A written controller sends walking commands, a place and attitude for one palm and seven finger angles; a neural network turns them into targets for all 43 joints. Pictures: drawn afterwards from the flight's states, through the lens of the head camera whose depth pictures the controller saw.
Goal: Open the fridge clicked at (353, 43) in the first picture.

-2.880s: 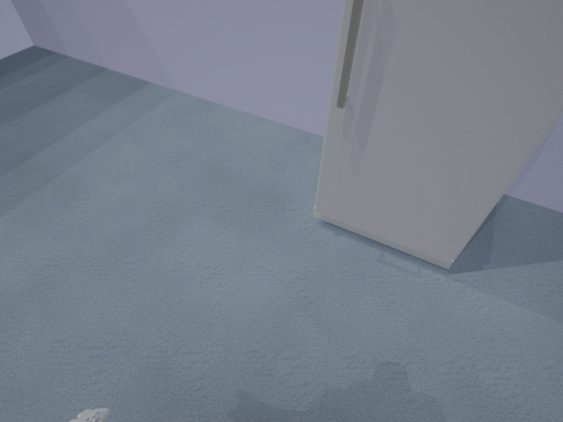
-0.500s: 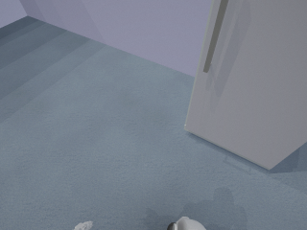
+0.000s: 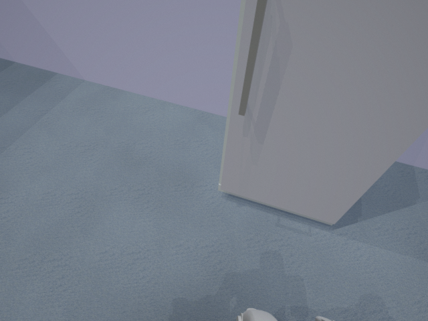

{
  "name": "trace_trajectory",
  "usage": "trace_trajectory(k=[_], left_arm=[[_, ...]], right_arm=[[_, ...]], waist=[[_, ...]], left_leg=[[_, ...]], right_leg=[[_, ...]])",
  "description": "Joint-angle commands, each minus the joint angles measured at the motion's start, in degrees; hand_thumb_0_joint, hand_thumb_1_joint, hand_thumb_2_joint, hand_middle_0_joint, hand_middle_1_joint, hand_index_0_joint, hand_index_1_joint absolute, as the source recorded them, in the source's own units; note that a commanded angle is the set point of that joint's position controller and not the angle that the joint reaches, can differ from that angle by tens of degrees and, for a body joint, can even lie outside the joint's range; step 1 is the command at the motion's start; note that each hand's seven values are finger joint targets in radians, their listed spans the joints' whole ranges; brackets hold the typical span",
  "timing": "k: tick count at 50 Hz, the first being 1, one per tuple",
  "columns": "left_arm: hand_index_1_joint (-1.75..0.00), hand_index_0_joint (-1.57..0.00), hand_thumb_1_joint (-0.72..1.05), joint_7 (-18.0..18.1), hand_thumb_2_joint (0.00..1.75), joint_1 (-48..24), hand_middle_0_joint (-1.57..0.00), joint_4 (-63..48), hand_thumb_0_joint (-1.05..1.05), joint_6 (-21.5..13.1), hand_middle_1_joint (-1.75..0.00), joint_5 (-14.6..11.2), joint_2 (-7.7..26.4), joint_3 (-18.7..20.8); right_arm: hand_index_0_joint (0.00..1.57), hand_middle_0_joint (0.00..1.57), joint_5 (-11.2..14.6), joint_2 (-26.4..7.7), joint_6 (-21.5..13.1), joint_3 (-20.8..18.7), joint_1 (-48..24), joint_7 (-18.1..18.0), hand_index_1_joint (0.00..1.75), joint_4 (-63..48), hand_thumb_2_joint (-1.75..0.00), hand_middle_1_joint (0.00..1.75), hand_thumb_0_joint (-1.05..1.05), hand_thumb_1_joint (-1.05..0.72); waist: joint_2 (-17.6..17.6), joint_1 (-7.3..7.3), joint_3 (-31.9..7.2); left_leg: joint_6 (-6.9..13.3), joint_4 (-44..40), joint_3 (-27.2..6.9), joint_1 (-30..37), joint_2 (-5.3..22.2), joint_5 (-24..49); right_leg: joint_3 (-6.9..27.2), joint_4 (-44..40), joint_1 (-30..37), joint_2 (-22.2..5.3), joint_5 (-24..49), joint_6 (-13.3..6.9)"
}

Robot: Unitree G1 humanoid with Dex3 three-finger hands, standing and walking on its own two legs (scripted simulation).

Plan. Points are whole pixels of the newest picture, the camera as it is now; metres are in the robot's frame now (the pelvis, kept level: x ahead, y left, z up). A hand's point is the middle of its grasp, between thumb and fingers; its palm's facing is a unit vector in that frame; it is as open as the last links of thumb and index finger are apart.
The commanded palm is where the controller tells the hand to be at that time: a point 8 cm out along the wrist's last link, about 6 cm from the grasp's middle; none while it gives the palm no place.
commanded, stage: turn to face it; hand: left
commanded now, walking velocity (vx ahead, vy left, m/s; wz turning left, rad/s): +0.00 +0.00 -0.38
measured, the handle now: (253, 53) +0.77 -0.03 +0.10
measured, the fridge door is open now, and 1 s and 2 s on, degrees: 0 0 0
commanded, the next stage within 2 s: take the last steps up to it in 0.24 s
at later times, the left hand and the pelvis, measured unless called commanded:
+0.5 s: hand out of the picture +0.14 +0.14 -0.17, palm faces -0.17 -0.96 -0.20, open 7.4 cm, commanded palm none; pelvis +0.02 -0.03 +0.00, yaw -10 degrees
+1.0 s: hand (190, 273) +0.24 +0.07 -0.17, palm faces -0.18 -0.96 -0.21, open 7.3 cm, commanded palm none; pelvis +0.15 -0.09 -0.01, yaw -12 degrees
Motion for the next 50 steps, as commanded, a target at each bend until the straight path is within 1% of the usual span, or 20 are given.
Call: trace_trajectory(k=[1, 5, 8, 10, 11, 16, 22, 25, 26, 28, 29, 31, 35, 40, 43, 44, 45, 46, 48, 50], left_arm=[[-0.3, -0.2, 0.9, 0.02, 0.9, -2.72, -0.2, -4.8, 0.0, -1.29, -0.3, -0.42, 1.68, -0.3], [-0.3, -0.2, 0.9, 0.24, 0.9, -4.56, -0.2, -4.7, 0.0, -2.12, -0.3, -0.55, 0.67, -1.27], [-0.3, -0.2, 0.9, 0.71, 0.9, 1.44, -0.2, -2.41, 0.0, -3.44, -0.3, -0.49, 3.24, -0.85], [-0.3, -0.2, 0.9, 2.22, 0.9, 6.89, -0.2, -0.19, 0.0, -4.25, -0.3, -0.4, 12.7, 0.68], [-0.3, -0.2, 0.9, 2.97, 0.9, 7.83, -0.2, 0.33, 0.0, -3.99, -0.3, -0.63, 11.17, 0.83], [-0.3, -0.2, 0.9, 3.26, 0.9, -2.84, -0.2, -1.8, 0.0, -3.5, -0.3, -0.21, 7.12, -0.33], [-0.3, -0.2, 0.9, 2.37, 0.9, -2.09, -0.2, -0.32, 0.0, -3.95, -0.3, -0.02, 7.65, -0.34], [-0.3, -0.2, 0.9, 1.88, 0.9, -3.59, -0.2, 0.3, 0.0, -4.08, -0.3, -0.68, 6.8, -0.52], [-0.3, -0.2, 0.9, 1.62, 0.9, -3.46, -0.2, 0.32, 0.0, -4.0, -0.3, -0.84, 4.78, -0.92], [-0.3, -0.2, 0.9, 0.89, 0.9, -5.4, -0.2, -2.48, 0.0, -3.94, -0.3, -0.94, -1.03, -2.02], [-0.3, -0.2, 0.9, 0.84, 0.9, -8.37, -0.2, -3.26, 0.0, -3.94, -0.3, -0.12, 1.1, -1.51], [-0.3, -0.2, 0.9, -0.05, 0.9, -6.97, -0.2, -1.44, 0.0, -4.51, -0.3, 0.18, 1.56, -1.21], [-0.3, -0.2, 0.9, -0.43, 0.9, -3.94, -0.2, 0.76, 0.0, -4.48, -0.3, -0.15, -1.54, -2.0], [-0.3, -0.2, 0.9, -0.28, 0.9, -7.46, -0.2, 0.6, 0.0, -5.09, -0.3, -0.27, -3.53, -2.77], [-0.3, -0.2, 0.9, -0.11, 0.9, -1.64, -0.2, 3.38, 0.0, -5.95, -0.3, -0.17, -3.06, -2.27], [-0.3, -0.2, 0.9, 0.21, 0.9, 3.27, -0.2, 5.41, 0.0, -6.45, -0.3, -0.04, -1.01, -1.69], [-0.3, -0.2, 0.9, 0.8, 0.9, 10.83, -0.2, 7.89, 0.0, -7.13, -0.3, 0.2, 3.29, -0.73], [-0.3, -0.2, 0.9, 1.65, 0.9, 17.53, -0.2, 9.07, 0.0, -7.44, -0.3, -0.1, 9.62, 0.46], [-0.3, -0.2, 0.9, 2.25, 0.9, 13.06, -0.2, 8.93, 0.0, -7.17, -0.3, -0.71, 6.74, -0.22], [-0.3, -0.2, 0.9, 2.75, 0.9, 6.9, -0.2, 7.43, 0.0, -7.47, -0.3, -0.38, 0.86, -1.66]], right_arm=[[0.2, 0.2, -0.32, -10.56, -1.26, -3.13, 3.4, -0.48, 0.3, -2.09, -0.9, 0.3, 0.0, -0.9], [0.2, 0.2, -0.41, -12.95, -0.65, -4.2, 6.96, 0.06, 0.3, 0.41, -0.9, 0.3, 0.0, -0.9], [0.2, 0.2, 0.24, -12.53, -0.31, -4.24, 6.28, 0.55, 0.3, 0.81, -0.9, 0.3, 0.0, -0.9], [0.2, 0.2, 0.77, -5.86, 0.08, -2.14, 2.88, 0.8, 0.3, -2.53, -0.9, 0.3, 0.0, -0.9], [0.2, 0.2, 0.76, -6.19, 0.93, -2.01, 0.6, -0.1, 0.3, -2.58, -0.9, 0.3, 0.0, -0.9], [0.2, 0.2, 0.44, -5.85, 1.13, -2.1, 4.2, 0.22, 0.3, 1.9, -0.9, 0.3, 0.0, -0.9], [0.2, 0.2, -0.1, -5.31, 0.0, -1.66, 4.64, 1.13, 0.3, 2.0, -0.9, 0.3, 0.0, -0.9], [0.2, 0.2, -0.23, -4.88, -1.34, -1.33, 10.24, 1.08, 0.3, 3.85, -0.9, 0.3, 0.0, -0.9], [0.2, 0.2, -0.19, -5.62, -1.81, -1.49, 13.41, 0.89, 0.3, 5.08, -0.9, 0.3, 0.0, -0.9], [0.2, 0.2, -1.38, -14.25, -1.9, -3.25, 20.51, 0.38, 0.3, 6.04, -0.9, 0.3, 0.0, -0.9], [0.2, 0.2, -1.22, -13.47, -2.1, -3.09, 19.85, 0.2, 0.3, 6.31, -0.9, 0.3, 0.0, -0.9], [0.2, 0.2, -0.66, -8.83, -2.88, -1.82, 15.12, 0.12, 0.3, 5.5, -0.9, 0.3, 0.0, -0.9], [0.2, 0.2, -0.39, -6.94, -4.04, -1.49, 15.02, -0.09, 0.3, 7.24, -0.9, 0.3, 0.0, -0.9], [0.2, 0.2, -0.66, -6.87, -3.65, -2.07, 18.6, 0.17, 0.3, 10.42, -0.9, 0.3, 0.0, -0.9], [0.2, 0.2, -0.46, -6.97, -3.08, -2.37, 16.99, 0.33, 0.3, 11.18, -0.9, 0.3, 0.0, -0.9], [0.2, 0.2, -0.03, -5.84, -3.16, -2.23, 17.12, 0.5, 0.3, 11.32, -0.9, 0.3, 0.0, -0.9], [0.2, 0.2, 0.62, -3.81, -3.49, -1.69, 16.78, 1.0, 0.3, 10.8, -0.9, 0.3, 0.0, -0.9], [0.2, 0.2, 1.01, -0.54, -3.52, -0.79, 14.8, 1.42, 0.3, 8.06, -0.9, 0.3, 0.0, -0.9], [0.2, 0.2, 0.51, -2.25, -2.84, -1.72, 8.33, 1.35, 0.3, 7.06, -0.9, 0.3, 0.0, -0.9], [0.2, 0.2, -0.09, -1.32, -2.55, -1.83, 8.54, 1.62, 0.3, 7.94, -0.9, 0.3, 0.0, -0.9]], waist=[[11.6, -3.3, -3.95], [15.77, -5.05, -6.17], [10.57, -1.56, -8.26], [-11.79, 1.43, -9.54], [-11.48, 2.65, -10.29], [-5.37, -2.11, -6.17], [-7.24, -1.24, -3.48], [-4.99, -3.87, -1.63], [0.43, -5.0, -1.44], [21.97, -8.0, 2.93], [19.06, -8.14, 4.96], [10.76, -5.31, 5.61], [9.96, -3.76, 2.33], [12.2, -5.25, 1.82], [10.42, -2.3, -0.91], [6.24, -0.08, -2.79], [-1.79, 3.3, -6.59], [-14.82, 4.87, -7.96], [-9.9, 4.01, -2.06], [-3.3, 0.25, 1.86]], left_leg=[[8.09, -7.86, -5.72, 8.7, 14.4, 23.87], [7.35, -3.12, -3.56, 11.97, 15.38, 31.93], [1.93, 6.68, 0.24, 4.93, 12.23, 24.25], [-3.7, 25.58, 1.3, -18.6, 2.77, -21.06], [-3.05, 30.65, -4.82, -17.73, 3.46, -21.25], [-3.93, 31.09, -4.79, -15.76, 2.18, -11.53], [-3.1, 17.67, -2.3, -10.16, 0.8, -10.82], [-2.14, 2.61, 0.26, 2.74, -0.41, -3.81], [-1.49, -2.56, -1.61, 9.32, 0.37, -4.38], [7.88, -19.77, -31.35, 9.81, 21.26, -28.08], [9.59, -23.4, -35.15, 5.68, 23.2, -31.32], [8.96, -22.28, -26.84, 3.06, 18.99, -23.6], [7.53, -18.82, -10.73, 6.62, 13.01, -1.79], [7.96, -15.26, -6.64, 8.6, 13.04, 7.48], [5.6, -7.72, -4.28, 5.37, 11.04, 6.43], [3.99, -0.59, -2.2, 0.75, 8.69, 6.93], [1.77, 12.03, 1.92, -9.5, 5.31, 1.5], [0.3, 29.41, 2.66, -21.62, -1.05, -19.26], [1.42, 40.73, -5.58, -25.33, 2.76, -14.82], [0.83, 38.38, -6.26, -22.46, 5.18, -7.83]], right_leg=[[-2.85, -6.08, -1.16, -2.97, -3.26, 0.89], [-5.87, -20.5, 5.84, -1.57, -3.81, -0.3], [-5.14, -39.78, 21.39, -2.12, 14.42, -1.82], [16.73, -39.71, 34.93, -23.94, 52.48, -11.71], [15.67, -38.64, 31.09, -22.81, 53.04, -14.13], [8.05, -39.1, 24.46, -15.29, 41.36, -12.81], [12.28, -45.02, 20.52, -14.33, 10.36, -13.15], [11.05, -42.83, 12.64, -11.1, -2.32, -10.62], [9.02, -38.53, 7.39, -7.9, -6.27, -8.76], [-4.37, -13.44, -7.21, 2.27, -11.45, -3.76], [0.01, -4.17, -8.55, -0.86, -9.26, -4.22], [1.33, 1.59, -7.93, -4.22, -1.46, -4.28], [-2.47, -6.31, -3.21, -5.33, 4.21, -2.73], [-6.81, -22.21, 2.71, -4.75, 3.02, -2.2], [-9.83, -32.63, 15.29, -1.97, 9.3, -2.84], [-8.45, -35.77, 24.8, -2.35, 10.84, -3.82], [2.18, -38.41, 37.09, -11.72, 6.0, -7.15], [23.56, -47.08, 41.98, -25.71, 4.87, -12.83], [23.11, -52.1, 30.46, -25.4, -3.69, -14.11], [12.33, -51.22, 22.45, -21.64, 5.34, -12.59]])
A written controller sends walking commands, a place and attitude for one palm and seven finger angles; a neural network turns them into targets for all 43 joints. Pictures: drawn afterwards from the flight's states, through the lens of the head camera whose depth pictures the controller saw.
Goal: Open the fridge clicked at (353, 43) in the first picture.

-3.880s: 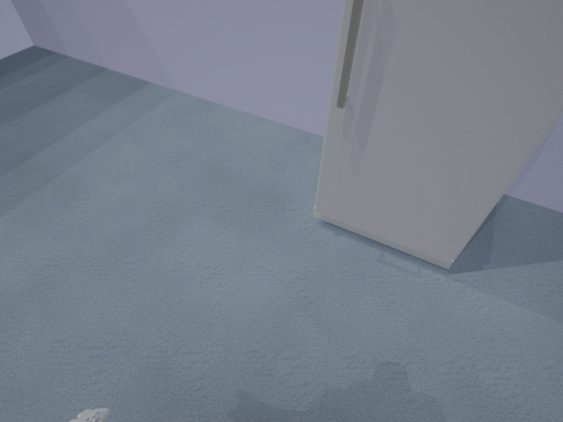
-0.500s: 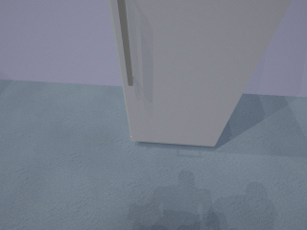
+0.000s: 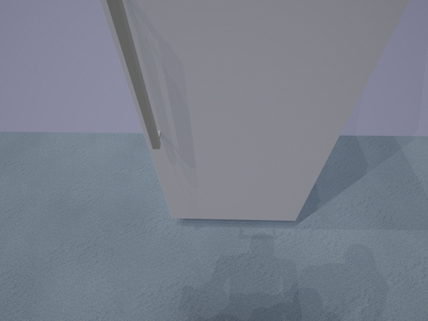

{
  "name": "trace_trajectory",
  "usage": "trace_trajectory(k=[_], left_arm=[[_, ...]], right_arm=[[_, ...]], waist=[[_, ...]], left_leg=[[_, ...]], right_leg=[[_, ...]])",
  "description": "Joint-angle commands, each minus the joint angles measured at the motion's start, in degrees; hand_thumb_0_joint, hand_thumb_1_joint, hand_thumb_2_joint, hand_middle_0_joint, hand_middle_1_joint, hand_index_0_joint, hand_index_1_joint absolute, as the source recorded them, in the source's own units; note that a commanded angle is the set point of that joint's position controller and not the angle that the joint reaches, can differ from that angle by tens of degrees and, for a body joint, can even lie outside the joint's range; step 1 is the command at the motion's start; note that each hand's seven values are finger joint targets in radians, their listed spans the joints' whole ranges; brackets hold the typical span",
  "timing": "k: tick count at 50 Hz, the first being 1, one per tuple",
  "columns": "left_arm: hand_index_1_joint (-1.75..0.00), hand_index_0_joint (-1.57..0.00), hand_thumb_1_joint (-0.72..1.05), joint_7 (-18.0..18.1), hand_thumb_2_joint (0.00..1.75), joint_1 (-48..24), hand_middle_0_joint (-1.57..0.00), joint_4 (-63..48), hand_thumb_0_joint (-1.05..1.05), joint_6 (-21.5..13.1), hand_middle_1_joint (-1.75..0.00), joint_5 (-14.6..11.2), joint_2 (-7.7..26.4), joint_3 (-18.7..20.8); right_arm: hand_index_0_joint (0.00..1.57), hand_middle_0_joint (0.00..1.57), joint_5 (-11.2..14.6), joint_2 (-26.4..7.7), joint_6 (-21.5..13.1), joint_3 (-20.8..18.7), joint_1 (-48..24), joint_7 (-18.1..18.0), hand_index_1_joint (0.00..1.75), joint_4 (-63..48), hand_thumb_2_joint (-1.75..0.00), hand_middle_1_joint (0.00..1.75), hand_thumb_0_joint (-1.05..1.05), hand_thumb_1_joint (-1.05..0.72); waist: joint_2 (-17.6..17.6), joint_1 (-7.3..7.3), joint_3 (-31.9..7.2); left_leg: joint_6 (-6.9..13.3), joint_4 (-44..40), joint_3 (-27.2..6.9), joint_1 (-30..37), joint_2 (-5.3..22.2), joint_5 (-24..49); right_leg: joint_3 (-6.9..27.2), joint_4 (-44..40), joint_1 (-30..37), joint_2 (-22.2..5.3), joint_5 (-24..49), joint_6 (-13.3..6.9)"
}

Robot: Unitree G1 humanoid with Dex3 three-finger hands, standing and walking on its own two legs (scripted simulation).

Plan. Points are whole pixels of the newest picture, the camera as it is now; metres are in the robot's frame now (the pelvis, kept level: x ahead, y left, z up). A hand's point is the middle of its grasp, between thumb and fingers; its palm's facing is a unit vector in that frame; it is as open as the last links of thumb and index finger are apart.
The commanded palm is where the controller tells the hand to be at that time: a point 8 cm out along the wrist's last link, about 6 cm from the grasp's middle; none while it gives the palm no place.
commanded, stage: take the last steps up to it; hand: left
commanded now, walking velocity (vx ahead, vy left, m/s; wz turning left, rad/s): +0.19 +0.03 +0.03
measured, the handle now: (142, 83) +0.60 +0.19 +0.11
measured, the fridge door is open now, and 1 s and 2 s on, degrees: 0 0 0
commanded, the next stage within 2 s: come to a stop and stand still in 0.10 s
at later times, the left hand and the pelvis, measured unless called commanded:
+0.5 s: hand out of the picture +0.12 +0.20 -0.17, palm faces +0.04 -0.98 -0.20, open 7.4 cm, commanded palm none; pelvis +0.11 +0.02 +0.01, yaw -2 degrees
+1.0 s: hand out of the picture +0.12 +0.16 -0.14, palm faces +0.06 -0.96 -0.26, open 7.3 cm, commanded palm none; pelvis +0.08 -0.03 +0.02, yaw +0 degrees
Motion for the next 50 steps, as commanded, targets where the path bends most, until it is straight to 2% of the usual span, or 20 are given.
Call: trace_trajectory(k=[1, 3, 9, 11, 12, 13, 14, 15, 18, 24, 30, 32, 33, 34, 35, 36, 38, 40, 47, 50], left_arm=[[-0.3, -0.2, 0.9, 1.61, 0.9, 8.42, -0.2, 1.03, 0.0, -0.68, -0.3, 0.24, 5.45, 0.43], [-0.3, -0.2, 0.9, 1.68, 0.9, 7.56, -0.2, 1.16, 0.0, -1.05, -0.3, 0.45, 5.55, 0.03], [-0.3, -0.2, 0.9, 1.42, 0.9, 9.13, -0.2, 3.02, 0.0, -0.78, -0.3, 0.13, 7.54, -0.06], [-0.3, -0.2, 0.9, 1.76, 0.9, 7.96, -0.2, 3.44, 0.0, -0.2, -0.3, -0.07, 6.7, -0.3], [-0.3, -0.2, 0.9, 2.09, 0.9, 8.14, -0.2, 3.41, 0.0, 0.31, -0.3, -0.28, 5.26, -0.74], [-0.3, -0.2, 0.9, 2.38, 0.9, 10.44, -0.2, 3.44, 0.0, 0.7, -0.3, -0.56, 3.3, -1.32], [-0.3, -0.2, 0.9, 2.73, 0.9, 13.86, -0.2, 3.89, 0.0, 1.48, -0.3, -1.01, 1.9, -1.72], [-0.3, -0.2, 0.9, 3.12, 0.9, 15.08, -0.2, 4.64, 0.0, 2.32, -0.3, -1.1, 2.67, -1.75], [-0.3, -0.2, 0.9, 3.25, 0.9, 10.3, -0.2, 3.21, 0.0, 3.77, -0.3, -0.4, 4.28, -1.15], [-0.3, -0.2, 0.9, 2.38, 0.9, 7.77, -0.2, -1.97, 0.0, 5.62, -0.3, -0.22, 4.67, 0.94], [-0.3, -0.2, 0.9, 2.03, 0.9, 9.11, -0.2, -3.81, 0.0, 5.07, -0.3, -0.18, 3.11, 0.71], [-0.3, -0.2, 0.9, 2.17, 0.9, 13.0, -0.2, -2.72, 0.0, 4.0, -0.3, 0.31, 5.0, 0.68], [-0.3, -0.2, 0.9, 2.4, 0.9, 10.69, -0.2, -3.58, 0.0, 3.16, -0.3, 1.02, 9.66, 0.77], [-0.3, -0.2, 0.9, 2.26, 0.9, 6.37, -0.2, -5.97, 0.0, 3.4, -0.3, 0.8, 14.07, 0.99], [-0.3, -0.2, 0.9, 2.2, 0.9, 4.42, -0.2, -7.04, 0.0, 3.66, -0.3, 0.67, 15.34, 1.45], [-0.3, -0.2, 0.9, 2.49, 0.9, 2.24, -0.2, -7.29, 0.0, 3.49, -0.3, 0.74, 14.87, 1.76], [-0.3, -0.2, 0.9, 2.28, 0.9, -1.16, -0.2, -7.51, 0.0, 3.41, -0.3, 0.46, 12.73, 1.41], [-0.3, -0.2, 0.9, 2.16, 0.9, -0.04, -0.2, -7.52, 0.0, 3.04, -0.3, 0.14, 11.7, 1.28], [-0.3, -0.2, 0.9, 2.44, 0.9, 7.35, -0.2, -3.83, 0.0, 2.76, -0.3, 0.47, 12.64, 1.74], [-0.3, -0.2, 0.9, 2.36, 0.9, 6.66, -0.2, -2.81, 0.0, 3.05, -0.3, 0.55, 13.12, 1.73]], right_arm=[[0.2, 0.2, -0.55, -2.07, -2.06, -0.82, -5.08, 0.26, 0.3, -6.34, -0.9, 0.3, 0.0, -0.9], [0.2, 0.2, -0.49, -0.81, -1.49, -0.44, -3.72, 0.41, 0.3, -6.01, -0.9, 0.3, 0.0, -0.9], [0.2, 0.2, -0.18, -1.86, -2.05, 0.03, -9.28, 1.26, 0.3, -8.4, -0.9, 0.3, 0.0, -0.9], [0.2, 0.2, -0.22, -2.73, -2.38, 0.13, -7.76, 0.84, 0.3, -7.69, -0.9, 0.3, 0.0, -0.9], [0.2, 0.2, -0.27, -4.14, -2.78, 0.18, -4.9, 0.33, 0.3, -6.36, -0.9, 0.3, 0.0, -0.9], [0.2, 0.2, -0.61, -7.71, -3.16, -0.26, -1.71, -0.4, 0.3, -5.6, -0.9, 0.3, 0.0, -0.9], [0.2, 0.2, -0.31, -11.01, -2.6, -0.62, -2.03, -0.88, 0.3, -5.69, -0.9, 0.3, 0.0, -0.9], [0.2, 0.2, 0.16, -11.07, -2.23, -0.3, -4.19, -1.68, 0.3, -5.7, -0.9, 0.3, 0.0, -0.9], [0.2, 0.2, 0.18, -10.3, -0.98, -0.75, -8.68, -2.98, 0.3, -6.98, -0.9, 0.3, 0.0, -0.9], [0.2, 0.2, -0.16, -11.03, 0.46, -2.85, -13.41, -2.7, 0.3, -9.96, -0.9, 0.3, 0.0, -0.9], [0.2, 0.2, -0.78, -10.63, 1.11, -3.42, -18.21, -1.04, 0.3, -12.17, -0.9, 0.3, 0.0, -0.9], [0.2, 0.2, -0.28, -8.66, 1.41, -2.87, -17.66, -0.48, 0.3, -12.24, -0.9, 0.3, 0.0, -0.9], [0.2, 0.2, 0.36, -4.73, 1.92, -2.21, -15.55, 0.0, 0.3, -12.74, -0.9, 0.3, 0.0, -0.9], [0.2, 0.2, 0.3, -3.96, 2.68, -1.96, -16.0, 0.38, 0.3, -14.28, -0.9, 0.3, 0.0, -0.9], [0.2, 0.2, -0.1, -6.42, 3.52, -2.37, -16.91, 0.6, 0.3, -14.36, -0.9, 0.3, 0.0, -0.9], [0.2, 0.2, -0.35, -6.75, 3.78, -2.44, -16.14, 0.7, 0.3, -14.22, -0.9, 0.3, 0.0, -0.9], [0.2, 0.2, -0.76, -8.18, 3.38, -2.65, -11.58, 0.92, 0.3, -11.43, -0.9, 0.3, 0.0, -0.9], [0.2, 0.2, -0.72, -8.35, 2.82, -2.33, -9.29, 0.91, 0.3, -10.6, -0.9, 0.3, 0.0, -0.9], [0.2, 0.2, -0.2, -6.74, 2.05, -1.23, -11.59, 0.35, 0.3, -11.98, -0.9, 0.3, 0.0, -0.9], [0.2, 0.2, 0.21, -6.3, 1.73, -0.81, -10.28, 0.12, 0.3, -11.49, -0.9, 0.3, 0.0, -0.9]], waist=[[-6.55, 2.58, 0.41], [-8.05, 1.05, -0.72], [-10.94, 1.92, -0.16], [-8.68, 0.33, -0.4], [-4.29, -0.68, -2.21], [3.54, -0.98, -7.27], [10.11, 0.31, -9.63], [14.19, 0.59, -11.04], [8.26, 0.26, -4.57], [4.61, 1.09, -9.85], [10.45, 2.96, -7.41], [2.14, 5.29, -6.38], [-11.81, 3.94, -3.96], [-18.52, 3.67, -0.68], [-15.37, 4.17, 0.33], [-18.09, 3.25, 2.52], [-13.8, 1.3, 2.7], [-12.38, 1.88, -0.07], [-11.39, 5.78, -4.34], [-13.74, 5.16, -5.04]], left_leg=[[0.15, 6.87, -1.87, -16.93, 3.01, 6.06], [-0.97, -0.53, 0.01, -13.04, 2.23, 6.45], [-0.61, -17.09, 3.71, -6.4, -0.9, 13.52], [-0.67, -24.8, 4.07, 1.1, -1.62, 19.3], [-0.64, -29.15, 2.19, 8.31, -0.39, 30.59], [1.86, -29.08, -3.86, 16.52, 6.61, 50.99], [6.16, -29.67, -9.51, 17.49, 14.26, 62.72], [8.21, -32.99, -12.01, 17.39, 16.67, 68.76], [10.89, -32.78, -9.42, 12.17, 16.16, 73.95], [11.11, -33.24, -4.45, 12.13, 14.88, 57.1], [8.19, -34.98, -3.46, -0.33, 12.15, 26.84], [3.93, -28.51, -1.18, -5.86, 6.94, 12.11], [-0.42, -19.24, 2.83, -9.2, -0.04, 0.57], [-1.22, -11.07, -0.12, -10.22, -2.77, -4.79], [-0.72, -4.73, -3.35, -8.34, -2.55, -2.76], [-0.35, -1.38, -4.77, -10.27, -2.88, 0.03], [-0.74, 3.61, -4.91, -11.7, -2.87, 6.78], [-1.9, 3.79, -4.34, -12.47, -3.17, 9.59], [-3.27, -9.67, -2.1, -10.14, -3.39, 2.99], [-2.39, -15.86, -1.19, -5.4, -4.11, 2.78]], right_leg=[[16.68, -22.16, 8.67, -16.77, 7.91, -8.0], [10.54, -20.62, 7.07, -15.02, 18.14, -7.41], [7.22, -17.83, 8.01, -12.24, 19.76, -5.54], [5.78, -13.24, 6.13, -10.34, 20.42, -3.52], [4.24, -7.11, 4.2, -7.74, 21.02, -1.39], [2.29, -0.61, 1.29, -3.94, 12.91, 1.56], [1.89, 2.57, 0.99, -1.19, -6.08, 3.37], [3.98, 9.17, 0.75, -0.43, -16.71, 4.26], [7.99, 18.35, -4.04, -2.12, -16.98, 4.16], [9.54, 28.14, -8.76, -0.05, -11.55, 4.15], [5.17, 9.21, 2.97, -0.17, -5.52, 2.81], [5.83, -6.81, 10.44, -1.02, 3.29, 3.02], [18.76, -17.27, 6.55, -10.66, -1.98, 0.4], [29.61, -24.57, -2.27, -19.89, -10.71, -4.38], [31.36, -27.7, -8.94, -20.76, -22.69, -6.11], [32.58, -28.22, -9.48, -19.46, -22.63, -5.54], [23.39, -24.6, -5.64, -15.55, -13.52, -3.67], [18.7, -21.48, 0.62, -13.95, -3.52, -3.48], [18.6, -16.86, 12.31, -16.31, 15.68, -7.02], [18.89, -16.82, 10.33, -15.61, 15.64, -7.32]])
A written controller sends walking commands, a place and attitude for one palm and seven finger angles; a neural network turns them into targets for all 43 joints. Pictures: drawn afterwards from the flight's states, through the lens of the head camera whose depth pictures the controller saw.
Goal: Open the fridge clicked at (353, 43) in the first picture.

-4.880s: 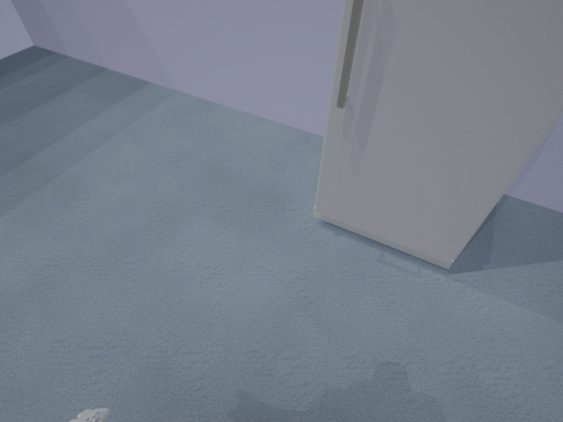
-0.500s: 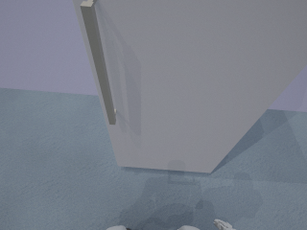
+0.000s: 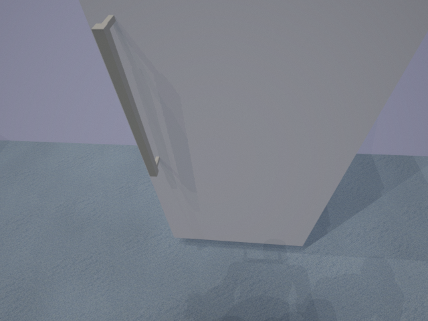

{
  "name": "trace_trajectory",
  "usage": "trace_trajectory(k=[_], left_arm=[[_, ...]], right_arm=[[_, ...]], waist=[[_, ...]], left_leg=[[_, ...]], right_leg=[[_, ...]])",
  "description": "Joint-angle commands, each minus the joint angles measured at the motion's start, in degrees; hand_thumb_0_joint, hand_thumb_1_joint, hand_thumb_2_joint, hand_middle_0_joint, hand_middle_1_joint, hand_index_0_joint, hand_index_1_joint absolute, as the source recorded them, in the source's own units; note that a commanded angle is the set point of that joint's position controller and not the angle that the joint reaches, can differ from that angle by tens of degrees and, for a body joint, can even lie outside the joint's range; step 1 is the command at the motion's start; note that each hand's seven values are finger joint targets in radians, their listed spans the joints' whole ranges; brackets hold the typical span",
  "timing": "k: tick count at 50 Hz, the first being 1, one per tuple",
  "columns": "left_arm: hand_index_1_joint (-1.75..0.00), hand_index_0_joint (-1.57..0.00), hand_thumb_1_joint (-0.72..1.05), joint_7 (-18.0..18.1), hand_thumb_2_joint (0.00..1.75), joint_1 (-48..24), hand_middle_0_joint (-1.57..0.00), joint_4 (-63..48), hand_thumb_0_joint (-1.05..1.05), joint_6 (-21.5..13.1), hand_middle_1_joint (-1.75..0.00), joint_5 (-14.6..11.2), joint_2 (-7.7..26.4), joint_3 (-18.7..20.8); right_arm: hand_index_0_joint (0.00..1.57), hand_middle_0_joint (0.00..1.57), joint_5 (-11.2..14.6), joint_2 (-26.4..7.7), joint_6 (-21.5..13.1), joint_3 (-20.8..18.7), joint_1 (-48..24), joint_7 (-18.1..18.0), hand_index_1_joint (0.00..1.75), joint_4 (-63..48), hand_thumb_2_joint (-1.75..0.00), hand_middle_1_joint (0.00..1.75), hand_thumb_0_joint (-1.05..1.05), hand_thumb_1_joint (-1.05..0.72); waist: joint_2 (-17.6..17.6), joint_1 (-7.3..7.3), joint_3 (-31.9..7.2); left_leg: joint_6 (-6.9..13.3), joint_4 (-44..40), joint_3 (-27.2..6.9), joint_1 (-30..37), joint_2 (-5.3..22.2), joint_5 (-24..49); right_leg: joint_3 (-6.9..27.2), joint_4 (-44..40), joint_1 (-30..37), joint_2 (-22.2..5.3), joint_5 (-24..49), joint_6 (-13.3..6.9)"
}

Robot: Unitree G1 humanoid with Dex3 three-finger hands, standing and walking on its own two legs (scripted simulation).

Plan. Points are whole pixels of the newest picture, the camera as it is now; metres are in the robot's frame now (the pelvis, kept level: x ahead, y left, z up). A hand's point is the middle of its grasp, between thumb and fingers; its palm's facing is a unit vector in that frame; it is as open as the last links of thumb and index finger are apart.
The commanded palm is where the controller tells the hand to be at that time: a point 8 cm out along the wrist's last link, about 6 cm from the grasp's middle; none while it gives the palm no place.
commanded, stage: come to a stop and stand still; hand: left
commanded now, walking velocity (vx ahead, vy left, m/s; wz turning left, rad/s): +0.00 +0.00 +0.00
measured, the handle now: (136, 113) +0.51 +0.22 +0.09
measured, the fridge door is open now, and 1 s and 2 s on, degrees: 0 0 0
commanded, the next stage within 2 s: look again from close up in 0.70 s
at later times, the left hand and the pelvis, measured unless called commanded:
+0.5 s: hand out of the picture +0.00 +0.22 -0.18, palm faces +0.01 -0.98 -0.17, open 7.4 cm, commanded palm none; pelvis -0.01 +0.05 +0.00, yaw -1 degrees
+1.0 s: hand out of the picture +0.01 +0.22 -0.17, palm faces +0.00 -0.97 -0.24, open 7.4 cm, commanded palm none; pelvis +0.00 +0.04 -0.01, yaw +0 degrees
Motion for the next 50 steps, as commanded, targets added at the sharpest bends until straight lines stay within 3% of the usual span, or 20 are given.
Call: trace_trajectory(k=[1, 3, 4, 5, 6, 7, 8, 11, 13, 14, 16, 24, 32, 33, 34, 35, 36, 40, 44, 50], left_arm=[[-0.3, -0.2, 0.9, 0.92, 0.9, 3.26, -0.2, -0.31, 0.0, -0.45, -0.3, -0.11, 12.45, 2.94], [-0.3, -0.2, 0.9, 0.88, 0.9, 0.69, -0.2, -0.16, 0.0, 0.01, -0.3, -0.63, 11.8, 2.71], [-0.3, -0.2, 0.9, 0.84, 0.9, -0.15, -0.2, -0.16, 0.0, 0.26, -0.3, -1.0, 10.29, 2.35], [-0.3, -0.2, 0.9, 0.64, 0.9, 0.02, -0.2, -0.6, 0.0, 0.68, -0.3, -1.33, 7.84, 1.82], [-0.3, -0.2, 0.9, 0.34, 0.9, 0.25, -0.2, -1.06, 0.0, 0.79, -0.3, -1.31, 5.24, 1.22], [-0.3, -0.2, 0.9, 0.18, 0.9, -0.23, -0.2, -0.74, 0.0, 0.79, -0.3, -1.12, 4.1, 0.84], [-0.3, -0.2, 0.9, 0.24, 0.9, -1.08, -0.2, 0.34, 0.0, 1.11, -0.3, -0.67, 4.14, 0.63], [-0.3, -0.2, 0.9, -0.11, 0.9, 2.32, -0.2, 3.2, 0.0, 0.48, -0.3, -0.74, 4.43, -0.03], [-0.3, -0.2, 0.9, 0.11, 0.9, 3.65, -0.2, 4.92, 0.0, -0.18, -0.3, -0.93, 5.25, -0.35], [-0.3, -0.2, 0.9, 0.25, 0.9, 4.13, -0.2, 5.38, 0.0, -0.37, -0.3, -1.02, 5.77, -0.49], [-0.3, -0.2, 0.9, 0.42, 0.9, 3.48, -0.2, 6.22, 0.0, -0.72, -0.3, -0.95, 6.13, -0.55], [-0.3, -0.2, 0.9, 0.61, 0.9, 2.82, -0.2, 7.25, 0.0, -0.55, -0.3, -1.12, 5.04, -1.2], [-0.3, -0.2, 0.9, 0.84, 0.9, 3.35, -0.2, 7.59, 0.0, -0.94, -0.3, -1.31, 4.93, -1.23], [-0.3, -0.2, 0.9, 3.22, 0.9, 6.88, -0.2, 8.53, 0.0, -1.78, -0.3, -0.79, 6.4, -2.09], [-0.3, -0.2, 0.9, 2.53, 0.9, 5.37, -0.2, 6.15, 0.0, -2.22, -0.3, -1.13, 7.54, -1.88], [-0.3, -0.2, 0.9, 1.95, 0.9, 4.53, -0.2, 5.26, 0.0, -2.14, -0.3, -1.13, 6.81, -2.16], [-0.3, -0.2, 0.9, 1.52, 0.9, 3.96, -0.2, 4.79, 0.0, -2.35, -0.3, -1.06, 6.49, -2.21], [-0.3, -0.2, 0.9, 0.96, 0.9, 3.77, -0.2, 4.64, 0.0, -2.14, -0.3, -1.33, 5.14, -2.47], [-0.3, -0.2, 0.9, 0.82, 0.9, 3.37, -0.2, 4.49, 0.0, -1.91, -0.3, -1.39, 5.45, -2.29], [-0.3, -0.2, 0.9, 0.76, 0.9, 3.19, -0.2, 4.54, 0.0, -2.09, -0.3, -1.4, 6.23, -1.9]], right_arm=[[0.2, 0.2, 0.41, -0.39, -2.29, 0.63, -0.91, -0.24, 0.3, -4.46, -0.9, 0.3, 0.0, -0.9], [0.2, 0.2, 0.4, -0.04, -2.73, 0.91, 3.74, -0.54, 0.3, -2.36, -0.9, 0.3, 0.0, -0.9], [0.2, 0.2, 0.44, -0.64, -3.27, 1.08, 5.75, -0.67, 0.3, -1.32, -0.9, 0.3, 0.0, -0.9], [0.2, 0.2, 0.05, -3.09, -3.69, 0.74, 5.89, -0.83, 0.3, -1.49, -0.9, 0.3, 0.0, -0.9], [0.2, 0.2, -0.03, -5.98, -3.79, 0.4, 3.87, -1.09, 0.3, -2.68, -0.9, 0.3, 0.0, -0.9], [0.2, 0.2, -0.24, -6.7, -3.71, 0.51, 0.17, -1.3, 0.3, -3.19, -0.9, 0.3, 0.0, -0.9], [0.2, 0.2, -0.24, -5.3, -3.98, 0.83, -2.17, -1.45, 0.3, -3.03, -0.9, 0.3, 0.0, -0.9], [0.2, 0.2, 0.04, -3.18, -4.5, 1.54, -3.15, -2.13, 0.3, -1.83, -0.9, 0.3, 0.0, -0.9], [0.2, 0.2, 0.32, -2.29, -4.88, 1.6, -1.31, -2.29, 0.3, -0.65, -0.9, 0.3, 0.0, -0.9], [0.2, 0.2, 0.53, -1.99, -4.99, 1.69, -0.65, -2.18, 0.3, -0.37, -0.9, 0.3, 0.0, -0.9], [0.2, 0.2, 0.57, -1.55, -4.84, 1.73, 0.14, -1.99, 0.3, 0.35, -0.9, 0.3, 0.0, -0.9], [0.2, 0.2, 0.48, -1.23, -5.12, 2.44, 0.24, -1.89, 0.3, 2.43, -0.9, 0.3, 0.0, -0.9], [0.2, 0.2, 0.46, -0.65, -5.45, 2.57, 2.36, -2.01, 0.3, 3.93, -0.9, 0.3, 0.0, -0.9], [0.2, 0.2, 1.09, -2.96, -6.1, 2.8, -0.9, -1.3, 0.3, -0.3, -0.9, 0.3, 0.0, -0.9], [0.2, 0.2, 0.32, -0.75, -5.71, 2.87, 2.75, -1.15, 0.3, -0.98, -0.9, 0.3, 0.0, -0.9], [0.2, 0.2, 0.06, -0.77, -5.91, 3.14, 3.64, -0.9, 0.3, -1.13, -0.9, 0.3, 0.0, -0.9], [0.2, 0.2, -0.32, -0.24, -6.48, 3.27, 4.08, -0.73, 0.3, -1.58, -0.9, 0.3, 0.0, -0.9], [0.2, 0.2, 0.11, -1.01, -6.32, 3.34, 5.29, -1.44, 0.3, -2.41, -0.9, 0.3, 0.0, -0.9], [0.2, 0.2, 0.11, -0.86, -5.97, 3.49, 5.19, -1.45, 0.3, -2.13, -0.9, 0.3, 0.0, -0.9], [0.2, 0.2, 0.08, -0.47, -5.72, 3.7, 5.2, -1.36, 0.3, -0.55, -0.9, 0.3, 0.0, -0.9]], waist=[[-12.15, 1.5, -4.68], [-11.73, -0.87, -4.99], [-8.34, -1.86, -5.33], [0.49, -1.79, -4.76], [7.34, -0.97, -3.31], [8.56, -0.06, -0.55], [12.35, -0.07, 2.16], [9.87, 1.03, 0.4], [5.33, 0.5, -1.44], [4.97, 0.13, -1.86], [-1.58, -0.7, -2.24], [0.63, -0.6, 0.88], [0.72, -0.61, -0.25], [0.0, 0.06, 2.18], [3.21, -1.62, -1.39], [4.23, -1.24, -0.92], [8.78, -1.01, -2.48], [0.56, -1.3, -1.42], [-0.66, -1.19, 2.4], [-2.19, -1.28, 2.34]], left_leg=[[0.87, -10.2, 1.46, 0.06, -0.09, -0.5], [1.44, -20.0, 3.07, 9.24, -0.68, 7.42], [2.0, -24.87, 2.21, 13.73, 0.53, 10.35], [3.92, -27.97, -4.49, 14.58, 6.49, 10.68], [6.8, -31.68, -11.13, 9.21, 13.66, 9.27], [8.68, -34.83, -12.84, 1.64, 15.07, 3.49], [8.42, -37.3, -11.37, -1.37, 13.32, 1.3], [7.68, -31.46, -5.8, 5.44, 9.41, 18.64], [6.24, -26.73, -3.26, 8.06, 7.3, 26.25], [5.47, -26.59, -2.85, 7.79, 6.48, 23.7], [4.29, -25.6, -1.9, 9.3, 5.87, 23.72], [4.18, -29.73, -2.36, 8.01, 5.66, 16.41], [4.09, -29.28, -1.84, 9.4, 5.65, 20.06], [3.29, -19.35, -1.02, 4.65, 6.26, 26.54], [3.47, -22.94, -1.74, 4.98, 3.63, 13.59], [4.06, -24.28, -2.81, 3.29, 4.26, 10.83], [4.51, -24.4, -3.71, 3.37, 4.56, 17.03], [5.58, -24.38, -3.67, 5.37, 5.0, 18.65], [5.42, -25.73, -3.12, 4.37, 4.24, 14.19], [4.95, -26.03, -1.9, 5.93, 3.59, 12.69]], right_leg=[[13.34, -8.72, 7.74, -12.48, 10.39, -7.9], [10.69, -7.04, 1.76, -9.51, 4.27, -4.96], [8.77, -4.68, -1.63, -7.02, -0.3, -3.01], [5.09, -0.37, -5.61, -2.74, -5.76, -0.48], [0.91, 3.49, -4.84, 0.39, -7.86, 1.83], [-0.31, 5.14, -2.35, 1.3, -8.38, 2.54], [0.03, 7.4, -0.44, 1.04, -7.91, 2.53], [1.48, 4.44, 0.29, 0.81, -3.14, 1.88], [3.0, -1.72, 4.14, -0.2, 5.72, 1.7], [3.88, -3.1, 5.7, -1.27, 7.74, 1.43], [4.46, -2.99, 5.85, -1.86, 12.73, 0.89], [4.13, -5.49, 5.29, -1.57, 6.09, 1.45], [3.84, -5.49, 7.0, -1.77, 8.74, 1.08], [6.31, -2.46, 5.09, -3.47, 19.06, -0.11], [5.64, -1.16, 6.0, -3.5, 6.43, -1.21], [4.83, -0.42, 4.28, -1.76, -1.34, -1.46], [3.79, 1.53, 5.24, -1.05, 1.84, -1.49], [3.31, 0.94, 4.34, -0.44, 3.23, -1.23], [4.08, -0.42, 3.07, -0.69, 2.22, -1.09], [5.24, -2.03, 2.9, -1.38, 2.98, -1.36]])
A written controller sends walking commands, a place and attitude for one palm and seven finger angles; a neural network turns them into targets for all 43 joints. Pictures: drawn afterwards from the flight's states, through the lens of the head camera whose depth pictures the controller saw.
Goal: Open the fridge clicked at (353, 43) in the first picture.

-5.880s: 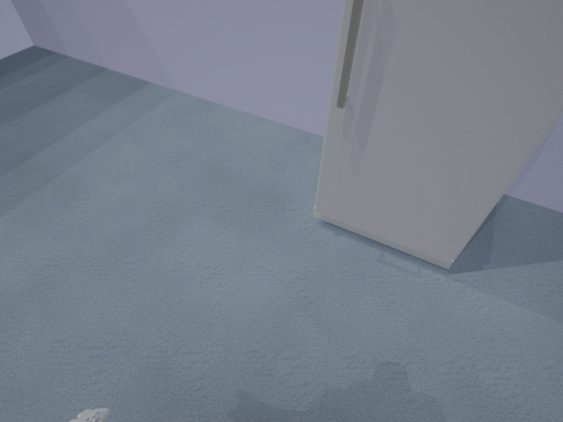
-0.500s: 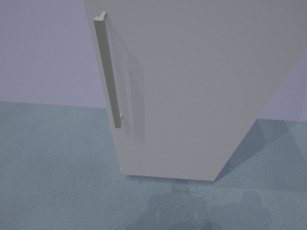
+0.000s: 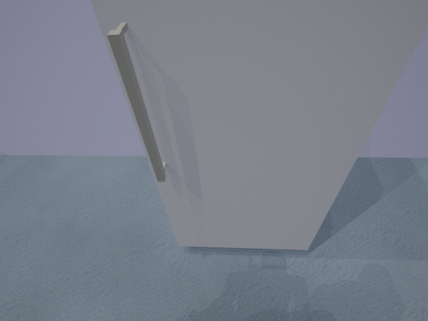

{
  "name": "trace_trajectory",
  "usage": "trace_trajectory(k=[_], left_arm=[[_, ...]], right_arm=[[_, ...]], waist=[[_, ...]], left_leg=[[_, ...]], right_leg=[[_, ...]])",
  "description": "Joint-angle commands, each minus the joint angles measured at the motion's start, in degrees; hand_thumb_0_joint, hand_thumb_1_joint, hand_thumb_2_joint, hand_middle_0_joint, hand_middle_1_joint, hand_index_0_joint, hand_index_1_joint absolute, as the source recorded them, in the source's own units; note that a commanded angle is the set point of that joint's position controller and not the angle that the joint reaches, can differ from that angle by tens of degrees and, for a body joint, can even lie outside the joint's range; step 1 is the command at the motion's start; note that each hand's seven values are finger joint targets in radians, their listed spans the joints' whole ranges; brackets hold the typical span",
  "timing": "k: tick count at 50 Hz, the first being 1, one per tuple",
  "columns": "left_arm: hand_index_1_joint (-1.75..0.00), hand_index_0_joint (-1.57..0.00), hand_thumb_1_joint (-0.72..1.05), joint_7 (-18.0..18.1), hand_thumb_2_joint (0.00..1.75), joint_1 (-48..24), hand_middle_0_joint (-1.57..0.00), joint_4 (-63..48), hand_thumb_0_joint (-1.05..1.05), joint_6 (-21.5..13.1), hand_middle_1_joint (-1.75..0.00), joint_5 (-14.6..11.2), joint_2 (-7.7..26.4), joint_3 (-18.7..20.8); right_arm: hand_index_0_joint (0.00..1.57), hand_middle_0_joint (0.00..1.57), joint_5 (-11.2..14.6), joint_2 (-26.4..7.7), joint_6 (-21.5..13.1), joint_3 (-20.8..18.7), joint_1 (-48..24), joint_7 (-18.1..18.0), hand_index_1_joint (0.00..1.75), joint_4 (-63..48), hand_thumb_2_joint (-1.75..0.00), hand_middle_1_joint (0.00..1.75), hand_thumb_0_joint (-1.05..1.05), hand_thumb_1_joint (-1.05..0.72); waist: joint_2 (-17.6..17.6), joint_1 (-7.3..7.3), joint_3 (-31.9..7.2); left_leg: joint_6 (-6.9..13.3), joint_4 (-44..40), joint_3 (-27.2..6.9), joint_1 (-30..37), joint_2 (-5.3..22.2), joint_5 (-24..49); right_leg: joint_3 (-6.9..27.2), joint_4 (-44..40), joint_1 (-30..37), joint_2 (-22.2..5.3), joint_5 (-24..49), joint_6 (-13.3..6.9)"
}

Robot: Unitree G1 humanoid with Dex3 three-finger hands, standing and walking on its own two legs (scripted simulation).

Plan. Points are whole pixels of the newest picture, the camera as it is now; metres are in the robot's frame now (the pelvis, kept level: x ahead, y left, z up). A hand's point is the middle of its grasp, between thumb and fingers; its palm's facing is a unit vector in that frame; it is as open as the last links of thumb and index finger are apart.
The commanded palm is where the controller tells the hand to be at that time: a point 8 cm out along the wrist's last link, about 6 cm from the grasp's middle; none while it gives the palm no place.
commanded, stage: look again from close up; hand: left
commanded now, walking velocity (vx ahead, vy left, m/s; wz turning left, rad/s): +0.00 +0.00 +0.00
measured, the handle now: (146, 118) +0.52 +0.18 +0.10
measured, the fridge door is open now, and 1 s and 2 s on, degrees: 0 0 0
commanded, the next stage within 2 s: shuffle to correct the standing spot in 0.70 s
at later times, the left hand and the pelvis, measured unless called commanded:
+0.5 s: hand out of the picture +0.01 +0.15 -0.17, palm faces +0.02 -0.98 -0.21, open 7.4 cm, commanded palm none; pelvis -0.01 -0.03 +0.00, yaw +0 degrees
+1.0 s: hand out of the picture +0.00 +0.16 -0.17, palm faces +0.04 -0.98 -0.19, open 7.4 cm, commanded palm none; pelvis +0.00 -0.01 +0.00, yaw +0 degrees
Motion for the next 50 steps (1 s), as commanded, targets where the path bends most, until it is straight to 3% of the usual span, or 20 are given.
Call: trace_trajectory(k=[1, 5, 11, 15, 18, 40, 41, 45, 50], left_arm=[[-0.3, -0.2, 0.9, 0.47, 0.9, 1.99, -0.2, -2.13, 0.0, -1.15, -0.3, -0.21, 7.17, 1.4], [-0.3, -0.2, 0.9, 0.35, 0.9, 2.02, -0.2, -2.03, 0.0, -1.2, -0.3, -0.29, 7.55, 1.55], [-0.3, -0.2, 0.9, 0.32, 0.9, 1.61, -0.2, -2.01, 0.0, -1.48, -0.3, -0.19, 8.18, 1.94], [-0.3, -0.2, 0.9, 0.21, 0.9, 1.2, -0.2, -1.76, 0.0, -1.31, -0.3, -0.26, 8.37, 1.92], [-0.3, -0.2, 0.9, 0.19, 0.9, 1.34, -0.2, -1.84, 0.0, -1.46, -0.3, -0.25, 8.76, 2.06], [-0.3, -0.2, 0.9, 0.04, 0.9, 1.58, -0.2, -2.08, 0.0, -0.99, -0.3, -0.27, 8.0, 2.25], [-0.3, -0.2, 0.9, 0.11, 0.9, 2.0, -0.2, -1.99, 0.0, -0.98, -0.3, -0.13, 7.44, 2.16], [-0.3, -0.2, 0.9, -0.04, 0.9, 3.33, -0.2, -2.61, 0.0, -0.26, -0.3, 0.28, 7.81, 2.97], [-0.3, -0.2, 0.9, -0.1, 0.9, 5.26, -0.2, -3.7, 0.0, -0.07, -0.3, 0.43, 8.91, 4.35]], right_arm=[[0.2, 0.2, -0.2, -4.59, -0.7, -0.83, 3.16, -0.14, 0.3, -1.28, -0.9, 0.3, 0.0, -0.9], [0.2, 0.2, -0.21, -4.9, -0.48, -0.84, 2.57, -0.16, 0.3, -0.75, -0.9, 0.3, 0.0, -0.9], [0.2, 0.2, -0.19, -4.85, -0.52, -1.01, 2.26, -0.28, 0.3, 0.18, -0.9, 0.3, 0.0, -0.9], [0.2, 0.2, -0.2, -5.0, -0.23, -0.98, 1.64, -0.26, 0.3, 0.63, -0.9, 0.3, 0.0, -0.9], [0.2, 0.2, -0.2, -5.25, -0.31, -1.09, 1.56, -0.28, 0.3, 0.88, -0.9, 0.3, 0.0, -0.9], [0.2, 0.2, -0.22, -5.1, -0.53, -1.22, 2.19, -0.4, 0.3, 1.74, -0.9, 0.3, 0.0, -0.9], [0.2, 0.2, -0.26, -4.4, -0.44, -1.02, 2.75, -0.37, 0.3, 2.06, -0.9, 0.3, 0.0, -0.9], [0.2, 0.2, -0.7, -3.72, 0.37, -1.05, 4.38, 0.1, 0.3, 1.67, -0.9, 0.3, 0.0, -0.9], [0.2, 0.2, -0.87, -2.65, 0.48, -1.31, 6.0, 0.48, 0.3, 0.21, -0.9, 0.3, 0.0, -0.9]], waist=[[-4.13, 0.45, 2.66], [-4.43, 0.45, 2.38], [-4.35, 0.38, 0.32], [-3.68, 0.42, 1.99], [-3.23, 0.55, 0.6], [-1.99, 0.92, 1.45], [-2.4, 1.01, 1.15], [-3.88, 1.45, 4.09], [-8.72, 1.58, 5.74]], left_leg=[[1.8, -6.84, -3.94, -5.03, 4.38, 8.02], [1.45, -6.57, -3.24, -4.22, 4.19, 7.04], [1.05, -6.35, -2.82, -2.92, 4.62, 8.9], [0.75, -6.59, -2.56, -3.3, 4.5, 7.13], [0.64, -6.27, -2.45, -2.75, 4.57, 7.94], [0.77, -7.97, -3.14, -4.14, 5.18, 7.04], [0.71, -7.63, -2.83, -4.08, 5.07, 6.14], [1.08, -5.28, -1.46, -8.3, 2.96, -4.73], [1.33, 0.89, 0.37, -9.98, 0.89, -5.19]], right_leg=[[3.33, -6.14, 1.64, -2.19, 7.56, -3.52], [4.35, -7.49, 1.02, -2.51, 6.7, -3.67], [4.21, -7.62, 3.01, -2.76, 11.14, -4.02], [4.76, -9.27, 1.59, -2.89, 7.72, -4.11], [4.93, -9.43, 2.71, -2.97, 9.11, -4.2], [4.22, -9.97, 2.5, -2.07, 4.32, -3.91], [4.12, -9.75, 3.03, -2.06, 3.54, -3.94], [6.63, -10.66, 0.36, -2.92, -12.8, -5.21], [10.47, -12.97, -2.4, -6.48, -19.57, -7.66]])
